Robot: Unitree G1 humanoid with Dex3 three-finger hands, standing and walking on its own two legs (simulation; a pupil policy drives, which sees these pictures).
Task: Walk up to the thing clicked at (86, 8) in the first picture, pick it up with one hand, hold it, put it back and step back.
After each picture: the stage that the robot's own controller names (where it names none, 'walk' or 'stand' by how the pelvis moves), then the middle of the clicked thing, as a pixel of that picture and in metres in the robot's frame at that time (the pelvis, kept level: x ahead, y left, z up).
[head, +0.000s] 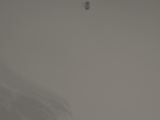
stand; (87, 5) +2.34 -0.08 -0.72
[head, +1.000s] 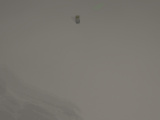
walk; (77, 19) +2.20 +0.21 -0.71
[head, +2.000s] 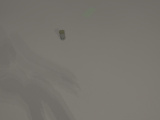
walk; (62, 35) +1.54 +0.38 -0.72
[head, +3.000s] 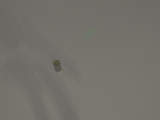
walk; (57, 66) +1.04 +0.33 -0.72
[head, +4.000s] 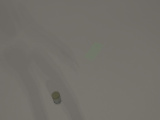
walk; (56, 98) +0.65 +0.27 -0.71
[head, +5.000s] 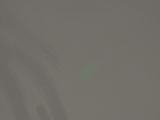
walk; out of the picture +0.42 +0.16 -0.70
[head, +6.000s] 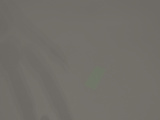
stand; out of the picture +0.35 +0.20 -0.72
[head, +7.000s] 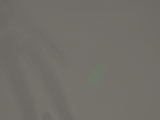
stand; out of the picture +0.34 +0.19 -0.72
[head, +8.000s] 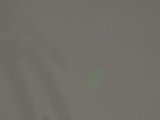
stand; out of the picture +0.34 +0.20 -0.73
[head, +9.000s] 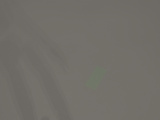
stand; out of the picture +0.33 +0.20 -0.73
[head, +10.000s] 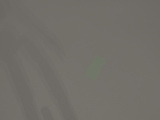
go down; out of the picture +0.34 +0.19 -0.72
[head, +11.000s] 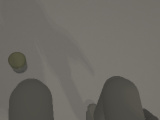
go down; (18, 63) +0.43 +0.22 -0.30
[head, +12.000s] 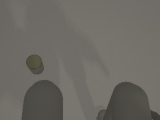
close in; (35, 65) +0.43 +0.21 -0.31
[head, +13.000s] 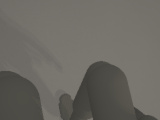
close in; out of the picture +0.42 +0.25 -0.22
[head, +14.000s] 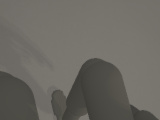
close; out of the picture +0.41 +0.26 -0.22
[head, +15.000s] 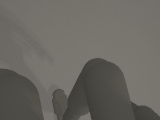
lift; out of the picture +0.39 +0.24 -0.23
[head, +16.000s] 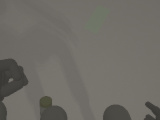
lift; (45, 107) +0.32 +0.20 -0.45
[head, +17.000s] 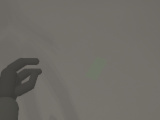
close; out of the picture +0.35 +0.18 -0.70
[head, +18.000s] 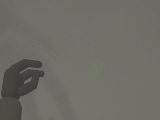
stand; out of the picture +0.36 +0.18 -0.70
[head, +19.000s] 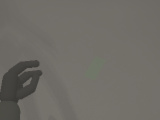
stand; out of the picture +0.35 +0.18 -0.70
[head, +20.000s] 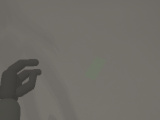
stand; out of the picture +0.35 +0.18 -0.71
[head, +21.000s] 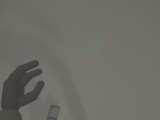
stand; (53, 114) +0.37 +0.18 -0.62
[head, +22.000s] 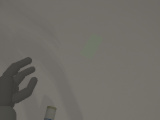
stand; (49, 116) +0.37 +0.18 -0.63
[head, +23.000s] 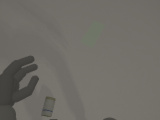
stand; (48, 106) +0.37 +0.18 -0.58
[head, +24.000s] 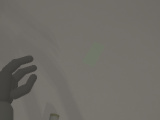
stand; out of the picture +0.36 +0.18 -0.67
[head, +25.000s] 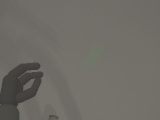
stand; out of the picture +0.36 +0.19 -0.67
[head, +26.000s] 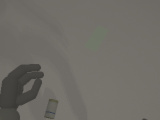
stand; (51, 109) +0.38 +0.19 -0.60
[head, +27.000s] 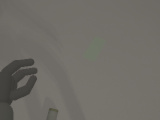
stand; (51, 118) +0.37 +0.19 -0.64
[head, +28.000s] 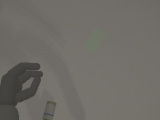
close; (49, 111) +0.37 +0.20 -0.61
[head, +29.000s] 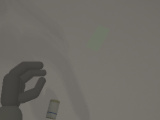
close; (52, 109) +0.38 +0.19 -0.59
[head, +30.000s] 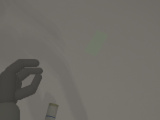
close; (51, 113) +0.37 +0.19 -0.61
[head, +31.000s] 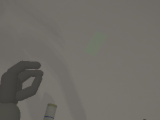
close; (50, 113) +0.37 +0.20 -0.61
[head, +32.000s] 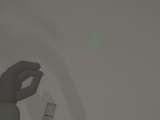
close; (49, 112) +0.37 +0.20 -0.61
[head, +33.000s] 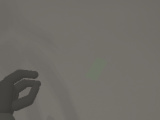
close; out of the picture +0.36 +0.20 -0.69
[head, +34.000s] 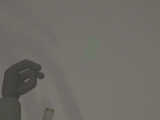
hold; (47, 117) +0.36 +0.21 -0.66
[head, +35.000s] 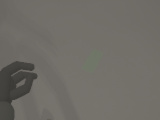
stand; out of the picture +0.36 +0.20 -0.67
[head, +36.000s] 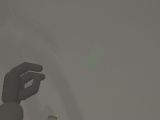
stand; out of the picture +0.37 +0.21 -0.66
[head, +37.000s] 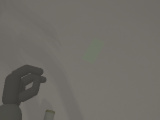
close; (48, 119) +0.37 +0.21 -0.65
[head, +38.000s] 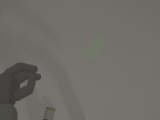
close; (48, 116) +0.37 +0.21 -0.64
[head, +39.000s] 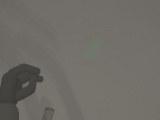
close; (47, 117) +0.37 +0.21 -0.64
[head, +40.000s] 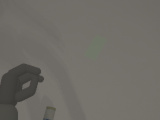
close; (48, 116) +0.37 +0.21 -0.63
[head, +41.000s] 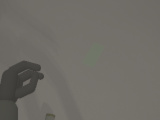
close; out of the picture +0.36 +0.21 -0.66
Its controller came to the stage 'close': yes
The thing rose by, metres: 0.26
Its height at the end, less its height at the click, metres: -0.02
